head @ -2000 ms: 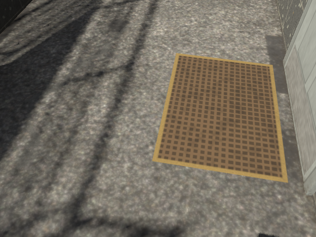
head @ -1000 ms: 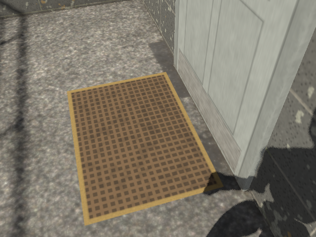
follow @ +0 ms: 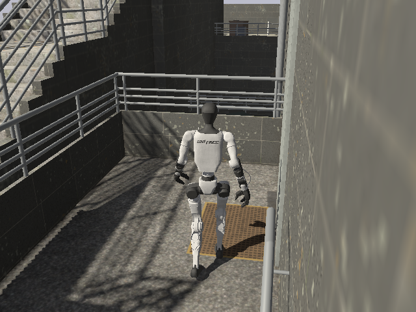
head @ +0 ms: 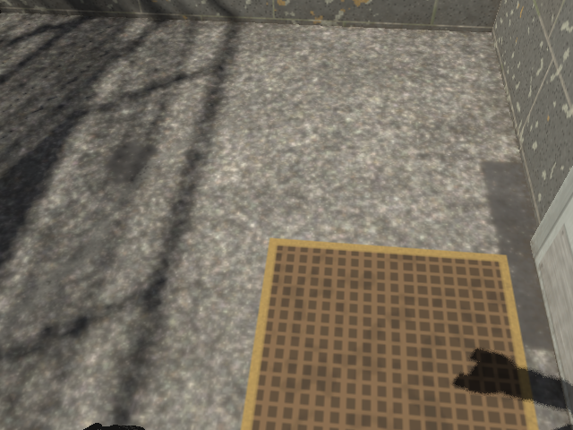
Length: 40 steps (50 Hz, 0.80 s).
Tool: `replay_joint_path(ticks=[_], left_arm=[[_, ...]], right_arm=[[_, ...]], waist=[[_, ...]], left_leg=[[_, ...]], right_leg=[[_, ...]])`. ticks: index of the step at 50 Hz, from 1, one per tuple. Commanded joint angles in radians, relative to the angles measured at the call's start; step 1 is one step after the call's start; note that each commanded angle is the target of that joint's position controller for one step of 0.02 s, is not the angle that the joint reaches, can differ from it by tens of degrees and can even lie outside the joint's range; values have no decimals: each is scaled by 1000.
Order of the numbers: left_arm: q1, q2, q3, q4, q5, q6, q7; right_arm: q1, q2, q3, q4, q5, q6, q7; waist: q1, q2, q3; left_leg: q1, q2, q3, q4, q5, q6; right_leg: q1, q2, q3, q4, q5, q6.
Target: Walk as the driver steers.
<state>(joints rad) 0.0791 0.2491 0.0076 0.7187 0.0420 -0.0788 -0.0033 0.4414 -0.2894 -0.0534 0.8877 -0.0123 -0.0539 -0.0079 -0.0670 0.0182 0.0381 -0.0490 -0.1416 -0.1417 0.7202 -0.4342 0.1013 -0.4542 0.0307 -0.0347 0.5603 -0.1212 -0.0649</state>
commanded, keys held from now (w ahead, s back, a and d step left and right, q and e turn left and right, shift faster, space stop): w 0.34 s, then w+e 0.66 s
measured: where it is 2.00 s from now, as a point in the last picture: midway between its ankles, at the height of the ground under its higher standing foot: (348, 252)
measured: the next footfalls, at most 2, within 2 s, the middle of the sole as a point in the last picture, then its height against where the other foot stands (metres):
left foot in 0.46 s outside the picture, level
right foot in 1.00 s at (334, 341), level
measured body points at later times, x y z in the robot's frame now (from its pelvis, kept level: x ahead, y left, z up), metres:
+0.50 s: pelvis +0.28 +0.02 +0.00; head +0.32 +0.04 +0.45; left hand +0.24 +0.27 -0.14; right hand +0.48 -0.21 -0.09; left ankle +0.38 +0.10 -0.72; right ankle +0.11 -0.09 -0.68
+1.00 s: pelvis +0.55 -0.02 +0.00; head +0.58 -0.03 +0.44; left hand +0.80 +0.14 -0.11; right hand +0.43 -0.24 -0.15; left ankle +0.39 +0.11 -0.71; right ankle +0.63 -0.10 -0.72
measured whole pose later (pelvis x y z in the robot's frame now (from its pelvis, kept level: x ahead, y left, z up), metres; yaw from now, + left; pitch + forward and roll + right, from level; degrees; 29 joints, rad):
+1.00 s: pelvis +0.55 -0.02 +0.00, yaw -18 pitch +0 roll +1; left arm 0.03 0.22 0.04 0.80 0.04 -0.02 -0.05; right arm 0.43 -0.21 -0.03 0.99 -0.02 -0.06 -0.03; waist -0.04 0.00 0.06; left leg 0.08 0.05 0.32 0.52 -0.50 0.00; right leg -0.45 0.04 -0.14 0.58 -0.16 -0.17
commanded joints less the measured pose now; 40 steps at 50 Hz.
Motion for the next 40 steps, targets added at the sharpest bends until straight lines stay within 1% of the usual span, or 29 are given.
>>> replay_joint_path(ticks=[1, 2, 3, 4, 5, 7, 10, 13, 14, 16, 18, 19, 20, 21, 22, 23, 24, 25, 26, 27, 28, 29, 31, 32, 33, 35, 37, 39, 40], left_arm=[[285, 180, 66, 34, -28, 14, 10], [214, 135, 56, 28, -28, 14, 8], [193, 107, 47, 39, -22, 11, 9], [202, 93, 40, 61, -24, 5, 12], [214, 89, 37, 77, -25, -2, 11], [250, 94, 39, 108, -34, -17, 5], [287, 104, 41, 146, -41, -24, 2], [311, 104, 42, 175, -46, -30, 0], [324, 111, 43, 186, -47, -31, 0], [349, 124, 45, 207, -46, -31, 0], [366, 127, 44, 227, -44, -26, 4], [360, 137, 42, 235, -39, -22, 9], [349, 144, 44, 239, -36, -18, 14], [341, 164, 50, 243, -33, -10, 12], [340, 148, 46, 244, -35, -6, 10], [352, 120, 37, 211, -33, -6, 2], [498, -11, 13, 204, -60, -1, 1], [445, 121, 46, 229, -30, 12, 11], [359, 125, 56, 210, -29, 14, 5], [316, 96, 52, 202, -33, 14, -2], [301, 86, 55, 205, -25, 24, -7], [313, 73, 55, 208, -15, 39, -16], [301, 46, 55, 204, -13, 60, -27], [278, 38, 56, 194, -12, 67, -32], [247, 34, 56, 182, -11, 71, -36], [177, 31, 55, 155, -11, 76, -43], [103, 25, 50, 124, -13, 73, -49], [31, 14, 40, 97, -13, 69, -56], [-5, 10, 35, 83, -12, 68, -59]], right_arm=[[4, -137, -21, -68, -18, -20, -3], [-59, -114, -13, -77, -19, -23, 7], [-96, -96, -7, -84, -18, -21, 15], [-110, -88, -5, -92, -28, -12, 23], [-90, -71, 1, -79, -33, -2, 30], [-96, -56, 6, -77, -36, 8, 36], [-231, -43, 16, -118, -34, 13, 41], [-350, -15, 33, -151, -27, 12, 50], [-380, -12, 35, -157, -24, 13, 51], [-423, -22, 34, -165, -20, 13, 48], [-452, -36, 29, -175, -22, 12, 43], [-443, -39, 28, -181, -20, 7, 38], [-406, -46, 24, -169, -22, 0, 33], [-328, -60, 14, -143, -21, -10, 25], [-176, -90, 0, -89, -30, -24, 13], [6, -166, -20, -61, -54, -34, 1], [32, -254, -43, -64, -57, -27, -2], [-22, -177, -32, -75, -22, -15, 1], [-117, -111, -13, -85, -15, -17, 2], [-165, -70, -4, -87, -16, -26, 5], [-176, -48, 2, -81, -15, -33, 2], [-178, -32, 7, -70, -10, -39, -2], [-148, -27, 6, -52, -3, -56, -2], [-136, -33, 4, -43, 3, -62, -3], [-124, -36, 2, -36, 4, -65, -4], [-93, -32, 1, -18, 1, -64, -5], [-74, -25, 3, -3, -3, -62, -6], [-63, -31, 3, 9, -4, -61, -8], [-50, -39, 1, 16, -4, -60, -10]], waist=[[127, -140, -195], [112, -69, -101], [98, -55, -41], [82, -76, -15], [71, -91, -17], [60, -96, -21], [72, -86, 23], [92, -87, 32], [100, -83, 30], [110, -80, 31], [113, -78, 43], [95, -67, 50], [76, -67, 36], [38, -78, 5], [-20, -39, -84], [-81, 45, -235], [-19, 259, -361], [-22, 100, -292], [12, 49, -142], [29, 39, -74], [46, 57, -40], [68, 73, -27], [84, 58, -29], [90, 55, -20], [90, 55, -11], [82, 55, 12], [73, 51, 38], [62, 48, 55], [53, 49, 61]], left_leg=[[-544, 56, 19, 568, -5, -19], [-551, 99, 25, 536, 73, -22], [-548, 133, 39, 480, 114, -23], [-535, 154, 50, 434, 136, -33], [-514, 158, 65, 415, 152, -44], [-527, 169, 92, 370, 170, -62], [-597, 206, 132, 225, 266, -93], [-534, 202, 166, 31, 381, -96], [-499, 192, 181, -16, 406, -91], [-455, 178, 194, -73, 421, -77], [-442, 176, 189, -108, 387, -56], [-440, 174, 174, -135, 362, -47], [-393, 160, 175, -167, 330, -38], [-301, 136, 185, -210, 295, -25], [-98, 129, 182, -260, 313, -2], [171, 334, -27, -283, 196, 53], [404, 609, -467, -377, 127, 168], [298, 578, -517, -437, 25, 160], [162, 530, -347, -465, 44, 127], [57, 485, -224, -504, 156, 99], [-5, 446, -127, -526, 240, 68], [-49, 416, -52, -543, 302, 47], [-59, 403, 30, -556, 419, 40], [-54, 398, 71, -564, 459, 38], [-46, 395, 105, -572, 480, 37], [-36, 386, 166, -585, 508, 35], [-36, 369, 223, -591, 539, 31], [-35, 357, 278, -586, 583, 22], [-24, 362, 297, -585, 605, 19]], right_leg=[[597, -388, 658, -266, -259, -201], [478, -346, 533, -295, -243, -184], [395, -297, 435, -330, -178, -157], [347, -256, 368, -351, -116, -138], [329, -233, 325, -363, -53, -134], [324, -222, 275, -379, 65, -149], [314, -208, 214, -425, 118, -159], [303, -176, 140, -430, 222, -135], [302, -175, 124, -426, 259, -128], [330, -193, 121, -416, 296, -121], [381, -223, 142, -391, 334, -119], [413, -246, 160, -362, 383, -116], [435, -249, 162, -313, 451, -106], [447, -230, 150, -217, 565, -91], [399, -182, 116, -34, 580, -70], [228, -122, 67, 263, 301, -54], [-91, 39, -2, 590, -383, -16], [-169, -3, 85, 675, -386, -31], [-182, -50, 104, 662, -285, -37], [-158, -83, 100, 623, -218, -33], [-129, -101, 95, 594, -190, -26], [-99, -111, 89, 577, -173, -14], [-96, -109, 78, 575, -142, -2], [-126, -113, 72, 569, -115, 3], [-161, -119, 66, 561, -81, 7], [-222, -127, 55, 521, -10, 15], [-242, -123, 35, 424, 61, 21], [-212, -112, 0, 293, 123, 19], [-196, -106, -23, 237, 141, 13]])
